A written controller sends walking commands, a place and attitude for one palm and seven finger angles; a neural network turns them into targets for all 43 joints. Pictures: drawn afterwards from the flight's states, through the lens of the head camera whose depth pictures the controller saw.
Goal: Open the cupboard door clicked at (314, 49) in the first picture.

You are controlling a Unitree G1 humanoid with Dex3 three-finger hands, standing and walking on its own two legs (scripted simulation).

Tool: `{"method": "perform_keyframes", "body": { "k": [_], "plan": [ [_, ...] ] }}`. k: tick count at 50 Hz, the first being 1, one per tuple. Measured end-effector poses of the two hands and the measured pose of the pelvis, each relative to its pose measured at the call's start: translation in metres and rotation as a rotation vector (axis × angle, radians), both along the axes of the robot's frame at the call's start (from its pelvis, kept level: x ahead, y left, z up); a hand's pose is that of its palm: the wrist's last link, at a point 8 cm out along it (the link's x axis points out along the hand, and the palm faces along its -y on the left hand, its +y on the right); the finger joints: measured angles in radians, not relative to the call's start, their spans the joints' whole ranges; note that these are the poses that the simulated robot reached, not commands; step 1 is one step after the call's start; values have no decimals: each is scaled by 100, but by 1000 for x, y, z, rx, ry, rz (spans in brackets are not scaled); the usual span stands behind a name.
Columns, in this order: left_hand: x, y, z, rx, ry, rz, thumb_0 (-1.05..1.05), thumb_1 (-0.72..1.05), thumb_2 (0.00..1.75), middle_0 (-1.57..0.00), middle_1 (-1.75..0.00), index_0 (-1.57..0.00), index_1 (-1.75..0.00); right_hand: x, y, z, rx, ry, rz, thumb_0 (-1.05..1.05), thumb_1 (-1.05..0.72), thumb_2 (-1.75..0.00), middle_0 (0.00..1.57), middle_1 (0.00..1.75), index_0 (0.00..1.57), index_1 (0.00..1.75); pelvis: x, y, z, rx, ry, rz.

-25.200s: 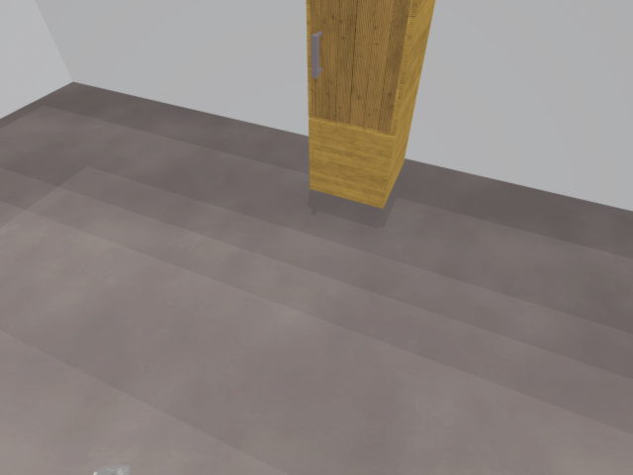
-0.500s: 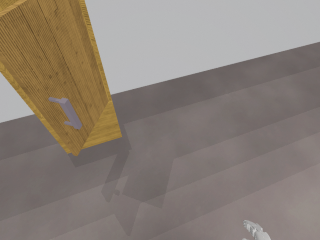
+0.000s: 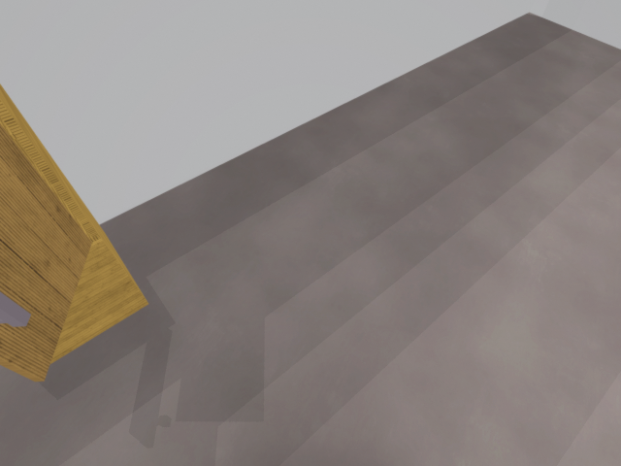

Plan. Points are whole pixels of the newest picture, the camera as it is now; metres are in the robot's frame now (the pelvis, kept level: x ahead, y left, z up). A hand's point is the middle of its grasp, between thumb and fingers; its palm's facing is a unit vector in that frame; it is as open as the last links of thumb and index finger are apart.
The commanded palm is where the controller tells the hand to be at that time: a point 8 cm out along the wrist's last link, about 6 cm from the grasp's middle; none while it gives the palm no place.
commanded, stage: walk to a spot facing it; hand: left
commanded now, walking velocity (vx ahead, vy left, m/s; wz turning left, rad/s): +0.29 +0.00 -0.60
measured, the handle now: out of the picture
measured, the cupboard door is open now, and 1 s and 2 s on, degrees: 54 54 54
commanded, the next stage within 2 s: turn to face it in 1.42 s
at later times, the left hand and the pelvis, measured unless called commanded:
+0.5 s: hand (269, 387) +0.25 +0.08 -0.15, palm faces -0.29 -0.94 -0.20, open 7.4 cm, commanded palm none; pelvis +0.13 -0.08 +0.01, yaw -17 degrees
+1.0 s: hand (355, 251) +0.52 -0.06 -0.16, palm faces -0.42 -0.88 -0.22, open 7.4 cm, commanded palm none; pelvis +0.34 -0.19 +0.00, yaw -25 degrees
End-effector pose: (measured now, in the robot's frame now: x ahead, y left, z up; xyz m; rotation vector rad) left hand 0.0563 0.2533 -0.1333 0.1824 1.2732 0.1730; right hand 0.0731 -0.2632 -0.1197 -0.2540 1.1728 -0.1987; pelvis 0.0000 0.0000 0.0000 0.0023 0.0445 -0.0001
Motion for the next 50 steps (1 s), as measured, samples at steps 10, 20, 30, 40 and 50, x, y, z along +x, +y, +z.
{"method": "perform_keyframes", "body": {
  "k": [10, 20, 30, 40, 50],
  "plan": [
    [121, -44, 19, -42, -112, -194, 1, 91, 90, -20, -30, -20, -30, -74, -10, -1, 56, 179, -161, 0, -91, -89, 20, 30, 20, 30, 40, -28, 10, -9, -2, -132],
    [201, -111, 14, -1, -150, -320, 0, 91, 90, -20, -30, -20, -30, -45, -63, -19, 82, 207, -320, 1, -91, -89, 20, 30, 20, 30, 95, -74, -1, 2, -33, -236],
    [216, -126, -3, -62, 60, -312, 1, 90, 90, -21, -30, -20, -30, 120, -87, 10, 52, -100, -306, 1, -91, -89, 20, 30, 20, 30, 181, -88, 7, -6, -29, -345],
    [344, -169, 4, -53, 16, -415, 1, 91, 90, -20, -30, -19, -30, 130, -81, -1, 93, 32, -416, 0, -92, -89, 20, 30, 20, 30, 262, -121, 11, 4, -5, -425],
    [474, -268, 7, -46, -155, -504, 0, 91, 90, -20, -30, -20, -30, 102, -118, -23, 180, 331, -568, 1, -92, -89, 20, 30, 20, 30, 337, -190, -3, -8, -36, -441]
  ]
}}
